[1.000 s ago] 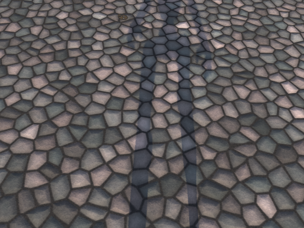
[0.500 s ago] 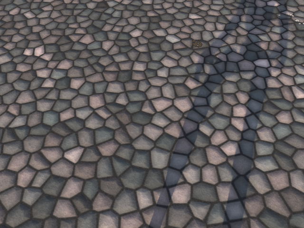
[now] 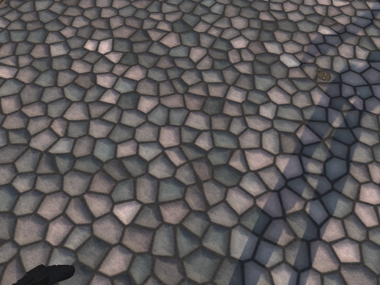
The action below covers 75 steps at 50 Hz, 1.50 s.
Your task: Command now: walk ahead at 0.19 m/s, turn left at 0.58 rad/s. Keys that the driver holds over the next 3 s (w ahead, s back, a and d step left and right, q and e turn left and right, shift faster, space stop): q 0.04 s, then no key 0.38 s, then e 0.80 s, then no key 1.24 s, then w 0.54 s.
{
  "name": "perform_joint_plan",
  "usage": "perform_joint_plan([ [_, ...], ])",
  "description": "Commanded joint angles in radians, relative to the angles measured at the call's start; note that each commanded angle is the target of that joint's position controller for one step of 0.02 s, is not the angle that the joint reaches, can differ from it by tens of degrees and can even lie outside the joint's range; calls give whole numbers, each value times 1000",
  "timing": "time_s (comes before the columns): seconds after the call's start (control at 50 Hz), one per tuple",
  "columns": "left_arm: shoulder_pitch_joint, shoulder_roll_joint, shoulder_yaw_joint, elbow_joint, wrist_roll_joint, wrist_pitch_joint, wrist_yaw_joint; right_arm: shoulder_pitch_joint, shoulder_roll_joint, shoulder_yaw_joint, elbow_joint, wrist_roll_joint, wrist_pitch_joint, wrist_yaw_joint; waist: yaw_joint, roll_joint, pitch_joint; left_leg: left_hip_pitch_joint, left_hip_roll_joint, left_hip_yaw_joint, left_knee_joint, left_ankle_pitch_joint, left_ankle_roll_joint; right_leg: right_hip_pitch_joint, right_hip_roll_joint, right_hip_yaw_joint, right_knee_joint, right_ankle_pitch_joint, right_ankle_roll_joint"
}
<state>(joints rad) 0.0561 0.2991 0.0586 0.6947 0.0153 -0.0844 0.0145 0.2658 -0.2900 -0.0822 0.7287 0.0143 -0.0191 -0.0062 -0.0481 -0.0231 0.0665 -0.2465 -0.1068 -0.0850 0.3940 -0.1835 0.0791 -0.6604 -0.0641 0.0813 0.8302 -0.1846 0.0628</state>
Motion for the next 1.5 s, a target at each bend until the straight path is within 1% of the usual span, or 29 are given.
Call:
perform_joint_plan([
  [0.02, 15, 55, 9, -45, -8, 5, -8, -31, -170, -47, -73, 11, 10, -24, 26, 116, -177, -16, 187, -128, -21, 553, 119, 208, 84, -48, -156, 169, 11],
  [0.14, 47, 97, 30, -45, 5, -13, -24, -54, -117, -25, -83, 0, 20, -31, 64, 145, -169, 76, 191, -257, 168, 338, 55, 330, 68, -26, -413, 259, -62],
  [0.16, 71, 140, 37, -53, 25, -21, -17, -36, -73, -10, -98, -15, 11, -30, 60, 75, -228, 30, 126, -216, 295, 232, 12, 473, -49, 63, -410, 541, -113],
  [0.18, 85, 182, 39, -64, 49, -13, -10, 102, -37, 3, -87, -24, 2, -27, 2, -133, -308, -147, 15, -136, 510, -260, -50, 700, -261, 275, -357, 931, -277],
  [0.2, 131, 118, 30, -33, 30, 3, -11, 149, -78, 3, -77, -12, 6, -23, 8, -256, -377, -255, 14, -98, 659, -544, -100, 748, -387, 494, -400, 798, -406],
  [0.22, 115, 77, 15, -46, 5, 10, -17, 110, -154, -18, -63, -5, 21, -24, 35, -133, -324, -278, 52, -114, 751, -518, -128, 691, -337, 478, -425, 580, -388],
  [0.26, 62, 69, 6, -47, 2, 29, -22, 14, -153, -25, -65, -5, 60, -33, 42, -55, -213, -305, 78, -79, 788, -427, -158, 564, -240, 331, -462, 319, -312],
  [0.34, -11, 76, 8, -35, 8, 56, -20, 12, -50, 6, -49, -10, 69, -29, 20, -132, -156, -98, 106, 30, 454, -320, -160, 378, -105, 130, -524, 170, -250],
  [0.44, 47, 59, -4, 4, -13, 66, -18, 17, -46, 8, -14, -23, 57, -15, 19, -118, -179, 119, 100, 62, 46, -17, -99, 352, -92, 124, -494, -35, -213],
  [0.5, 47, 51, -8, 1, -4, 52, -33, -25, -128, -11, -21, -41, 53, -20, 58, 119, -95, 2, 225, -60, 12, -235, 2, 301, 46, -18, -409, -181, -74],
  [0.58, 50, 81, 12, -5, -17, 64, -20, -41, -137, -23, -34, -34, 26, -36, 47, 184, -25, -25, 275, -88, -27, -145, 2, 245, 85, -48, -236, -23, -85],
  [0.7, 94, 76, 34, -33, -21, 84, -41, -37, -135, -36, -60, -16, 22, -70, 42, 137, -66, -9, 353, -62, 99, 120, 39, 238, 55, -55, -123, 23, -127],
  [0.74, 122, 123, 53, -36, -23, 90, -38, -31, -123, -39, -74, -24, 28, -73, 32, -25, -72, -58, 228, 94, 241, 7, -46, 284, 16, 81, -252, 239, -182],
  [0.78, 252, 191, 66, -30, 1, 80, -34, -118, -63, -21, -122, -20, 32, -69, 113, -266, -165, -333, 21, 80, 643, -468, -144, 555, -184, 550, -484, 285, -381],
  [0.8, 240, 180, 55, -39, 2, 65, -35, -104, -52, -17, -117, -23, 32, -65, 105, -158, -215, -380, 55, -27, 789, -508, -129, 619, -203, 559, -503, 196, -371],
  [0.82, 195, 194, 58, -61, 0, 50, -32, -73, -60, -15, -114, -5, 33, -61, 73, -150, -219, -388, 60, -51, 857, -462, -125, 587, -218, 562, -477, 223, -378],
  [0.86, 104, 158, 50, -81, -27, 60, -11, -62, -107, -29, -95, -16, 20, -62, 49, -75, -190, -368, 102, -52, 768, -339, -133, 521, -158, 428, -461, 221, -311],
  [0.94, 94, 157, 58, -92, -24, 107, 15, -76, -49, -10, -90, -8, 5, -42, 54, -105, -200, -202, 61, 5, 461, -256, -153, 458, -60, 341, -470, 161, -257],
  [1.06, 51, 160, 69, -117, -49, 135, 18, -1, -78, -25, -70, -2, -8, -10, 18, -147, -154, 33, 44, 30, 41, -40, -105, 338, -23, 419, -479, -80, -207],
  [1.08, 72, 135, 63, -115, -50, 134, 19, 17, -116, -38, -69, -12, -8, -14, 19, -95, -149, 126, 132, -27, -20, -19, -69, 249, 26, 378, -418, -198, -158],
  [1.1, 99, 78, 49, -122, -42, 131, 17, 21, -201, -54, -88, -40, -1, -21, 41, 139, -146, 191, 369, -284, -110, -75, 35, 90, 158, 214, -164, -357, -93],
  [1.12, 82, 127, 69, -148, -37, 113, 15, -28, -231, -61, -102, -81, -5, -11, 52, 304, -96, 46, 514, -488, -165, -29, 170, 11, 198, 106, 78, -438, -55],
  [1.14, 110, 189, 89, -121, -28, 109, 14, -110, -168, -42, -136, -76, -12, -15, 80, 208, -77, 3, 491, -413, -159, -32, 176, 30, 140, 121, 241, -366, -36],
  [1.2, 183, 149, 85, -58, -30, 136, 16, -197, -86, -11, -156, -26, -10, -32, 93, 143, -51, 13, 349, -161, -117, 29, 93, 13, 127, 71, 428, -205, 12],
  [1.3, 69, 80, 50, -119, -34, 129, 8, -59, -111, -14, -121, -33, 9, -42, 5, 169, -86, 176, 344, -81, -84, 174, 142, 7, 87, 15, 225, -189, 55],
  [1.4, 75, 66, 29, -124, -27, 124, -9, -69, -161, -27, -104, -11, 18, -19, 2, 214, -124, 134, 368, -51, -38, 303, 154, 252, 70, -89, -97, -254, 24],
  [1.46, 161, 61, 29, -83, -23, 121, -15, -64, -134, -12, -77, 15, 18, -13, 57, 183, -125, 84, 341, -23, 40, 344, 96, 456, 90, -114, -476, 27, -40],
  [1.48, 172, 94, 32, -87, -17, 121, -10, -18, -109, -1, -58, 7, 7, -10, 52, 136, -156, 12, 313, 2, 72, 258, 25, 596, 38, -34, -512, 159, -71],
  [1.5, 202, 175, 43, -99, -6, 124, 4, -3, -47, 23, -78, -43, -8, 0, 20, -89, -234, -114, 229, 87, 236, -23, -64, 753, -163, 187, -454, 505, -134],
])
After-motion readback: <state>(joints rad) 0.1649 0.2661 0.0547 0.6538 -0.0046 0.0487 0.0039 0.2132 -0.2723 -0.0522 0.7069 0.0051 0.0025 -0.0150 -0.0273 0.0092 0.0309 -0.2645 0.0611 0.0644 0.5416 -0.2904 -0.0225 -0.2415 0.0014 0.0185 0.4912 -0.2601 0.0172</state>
